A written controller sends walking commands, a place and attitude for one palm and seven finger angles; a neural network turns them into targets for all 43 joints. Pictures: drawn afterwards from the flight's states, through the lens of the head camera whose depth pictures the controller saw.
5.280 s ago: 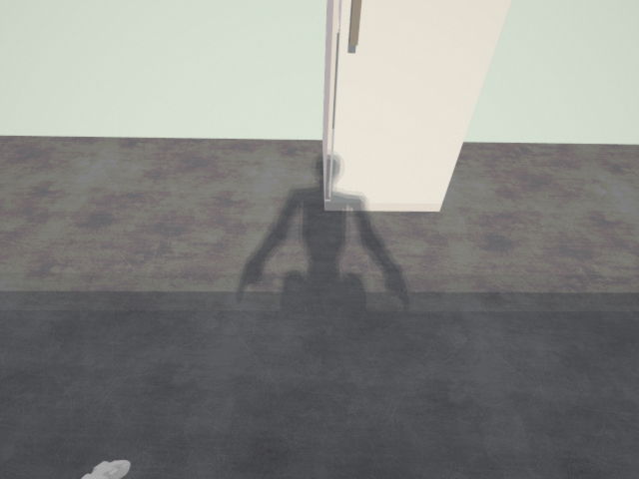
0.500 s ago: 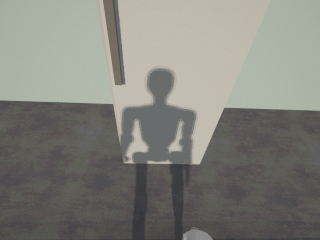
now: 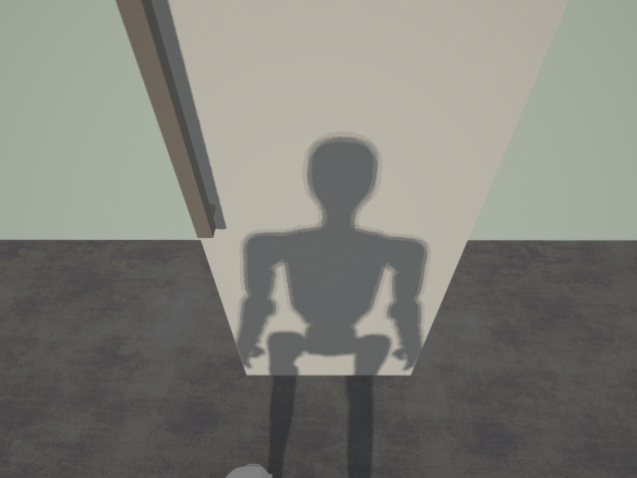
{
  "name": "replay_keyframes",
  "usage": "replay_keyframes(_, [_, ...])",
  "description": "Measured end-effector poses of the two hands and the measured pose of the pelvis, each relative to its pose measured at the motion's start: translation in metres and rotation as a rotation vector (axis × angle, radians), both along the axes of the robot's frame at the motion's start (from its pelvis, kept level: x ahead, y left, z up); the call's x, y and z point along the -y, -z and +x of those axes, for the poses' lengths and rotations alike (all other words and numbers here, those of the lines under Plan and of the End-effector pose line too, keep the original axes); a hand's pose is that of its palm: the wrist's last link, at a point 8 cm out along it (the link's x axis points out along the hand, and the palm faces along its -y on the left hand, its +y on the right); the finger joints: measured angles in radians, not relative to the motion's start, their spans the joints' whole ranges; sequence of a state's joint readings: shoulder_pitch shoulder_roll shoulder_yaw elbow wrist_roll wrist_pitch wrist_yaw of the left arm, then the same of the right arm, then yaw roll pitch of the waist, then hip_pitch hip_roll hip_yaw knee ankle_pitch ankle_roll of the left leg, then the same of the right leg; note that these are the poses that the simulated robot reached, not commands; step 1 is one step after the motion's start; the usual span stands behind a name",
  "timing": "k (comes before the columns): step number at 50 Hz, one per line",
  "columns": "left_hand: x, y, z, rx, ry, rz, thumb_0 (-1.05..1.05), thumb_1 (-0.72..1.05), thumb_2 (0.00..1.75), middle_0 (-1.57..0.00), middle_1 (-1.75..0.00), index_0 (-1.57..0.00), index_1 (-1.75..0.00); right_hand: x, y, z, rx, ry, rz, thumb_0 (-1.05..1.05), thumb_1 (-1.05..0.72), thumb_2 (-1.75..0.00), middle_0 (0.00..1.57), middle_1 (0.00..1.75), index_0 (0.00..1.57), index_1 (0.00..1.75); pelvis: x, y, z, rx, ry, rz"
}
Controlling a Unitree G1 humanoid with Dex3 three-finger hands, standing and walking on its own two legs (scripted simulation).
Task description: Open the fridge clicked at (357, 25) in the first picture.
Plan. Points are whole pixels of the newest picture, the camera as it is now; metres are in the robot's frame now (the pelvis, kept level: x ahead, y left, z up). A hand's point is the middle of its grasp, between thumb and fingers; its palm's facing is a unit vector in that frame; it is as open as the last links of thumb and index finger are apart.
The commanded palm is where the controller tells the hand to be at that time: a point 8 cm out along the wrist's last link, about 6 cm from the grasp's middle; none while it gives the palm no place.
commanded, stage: come to a stop and stand still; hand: left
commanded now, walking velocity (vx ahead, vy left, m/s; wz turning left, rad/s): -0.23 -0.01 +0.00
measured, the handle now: (177, 115) +0.50 +0.21 +0.22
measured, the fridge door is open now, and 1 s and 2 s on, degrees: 0 0 0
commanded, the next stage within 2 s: look again from close up in 1.50 s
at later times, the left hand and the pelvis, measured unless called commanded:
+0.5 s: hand out of the picture +0.04 +0.20 -0.18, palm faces +0.00 -0.96 -0.27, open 7.3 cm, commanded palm none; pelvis +0.00 +0.00 -0.01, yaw -4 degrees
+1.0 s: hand out of the picture -0.05 +0.16 -0.16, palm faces +0.08 -0.97 -0.24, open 7.3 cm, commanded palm none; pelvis -0.03 -0.02 +0.01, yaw -2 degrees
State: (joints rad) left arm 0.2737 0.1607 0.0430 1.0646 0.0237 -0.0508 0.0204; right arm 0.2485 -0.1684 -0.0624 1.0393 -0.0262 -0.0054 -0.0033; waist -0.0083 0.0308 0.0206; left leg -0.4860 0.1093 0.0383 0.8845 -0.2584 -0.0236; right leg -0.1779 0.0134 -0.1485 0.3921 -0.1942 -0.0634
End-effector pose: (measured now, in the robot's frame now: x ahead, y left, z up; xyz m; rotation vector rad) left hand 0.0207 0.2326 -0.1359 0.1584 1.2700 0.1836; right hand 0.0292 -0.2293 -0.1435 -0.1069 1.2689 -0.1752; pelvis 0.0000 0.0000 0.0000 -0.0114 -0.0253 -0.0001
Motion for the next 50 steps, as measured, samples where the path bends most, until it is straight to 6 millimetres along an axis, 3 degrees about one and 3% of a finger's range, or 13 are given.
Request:
replay_keyframes(7, [-0.005, 0.022, -0.017, -0.132, -0.067, -0.07, 0.0, 0.92, 0.9, -0.2, -0.3, -0.2, -0.3, -0.024, -0.004, 0.07, 0.065, -0.075, -0.043, 0.0, -0.93, -0.9, 0.19, 0.3, 0.19, 0.29, -0.024, 0.008, 0.035, 0.007, 0.004, -0.025])
replay_keyframes(11, [-0.006, 0.027, -0.016, -0.183, -0.066, -0.092, 0.0, 0.92, 0.9, -0.2, -0.3, -0.2, -0.3, -0.041, -0.01, 0.088, 0.072, -0.077, -0.046, 0.0, -0.93, -0.9, 0.2, 0.3, 0.2, 0.29, -0.031, 0.006, 0.044, 0.012, 0.026, 0.004])
replay_keyframes(14, [-0.009, 0.026, -0.011, -0.206, -0.038, -0.09, 0.0, 0.91, 0.9, -0.2, -0.3, -0.2, -0.3, -0.045, -0.012, 0.091, 0.085, -0.053, -0.048, -0.01, -0.93, -0.9, 0.2, 0.3, 0.2, 0.3, -0.031, 0.004, 0.039, 0.007, 0.039, 0.009])
replay_keyframes(19, [-0.018, 0.019, 0.002, -0.178, 0.001, -0.034, 0.0, 0.91, 0.9, -0.2, -0.3, -0.2, -0.3, -0.029, -0.009, 0.073, 0.074, -0.01, -0.054, -0.01, -0.93, -0.9, 0.2, 0.3, 0.2, 0.3, -0.023, 0.004, 0.021, -0.003, 0.059, 0.005])
replay_keyframes(26, [-0.01, 0.009, 0.019, -0.038, 0.041, 0.062, 0.0, 0.91, 0.9, -0.2, -0.3, -0.19, -0.3, 0.018, 0.014, 0.015, 0.019, 0.042, -0.027, -0.01, -0.92, -0.9, 0.2, 0.3, 0.2, 0.3, 0.01, 0.015, -0.006, 0.01, 0.065, 0.029])
replay_keyframes(29, [0.008, 0.002, 0.011, 0.0, 0.049, 0.078, 0.0, 0.92, 0.9, -0.2, -0.3, -0.19, -0.3, 0.034, 0.023, -0.011, -0.022, 0.059, 0.003, 0.0, -0.92, -0.9, 0.2, 0.3, 0.2, 0.3, 0.024, 0.016, -0.014, 0.03, 0.049, 0.03])
replay_keyframes(35, [0.042, -0.017, -0.009, -0.01, 0.047, 0.04, 0.0, 0.91, 0.9, -0.2, -0.3, -0.2, -0.3, 0.049, 0.01, -0.052, -0.089, 0.069, 0.039, 0.0, -0.91, -0.9, 0.2, 0.3, 0.19, 0.29, 0.038, -0.005, -0.019, 0.01, 0.066, 0.072])
replay_keyframes(40, [0.047, -0.02, -0.026, -0.032, 0.014, 0.038, 0.01, 0.93, 0.9, -0.2, -0.3, -0.2, -0.3, 0.052, 0.006, -0.081, -0.172, 0.05, 0.038, 0.0, -0.91, -0.9, 0.2, 0.3, 0.19, 0.29, 0.04, -0.009, -0.024, -0.008, 0.043, 0.07])
replay_keyframes(45, [0.039, -0.018, -0.051, -0.076, -0.037, 0.036, 0.0, 0.92, 0.9, -0.2, -0.3, -0.2, -0.3, 0.045, 0.005, -0.083, -0.224, 0.007, 0.026, 0.0, -0.91, -0.9, 0.2, 0.3, 0.19, 0.29, 0.032, -0.008, -0.027, -0.018, 0.023, 0.059])
replay_keyframes(50, [0.024, -0.007, -0.078, -0.158, -0.064, 0.007, 0.0, 0.91, 0.9, -0.2, -0.3, -0.2, -0.3, 0.026, 0.002, -0.054, -0.155, -0.02, 0.004, 0.0, -0.91, -0.9, 0.2, 0.3, 0.19, 0.29, 0.015, -0.005, -0.027, -0.024, 0.027, 0.05])
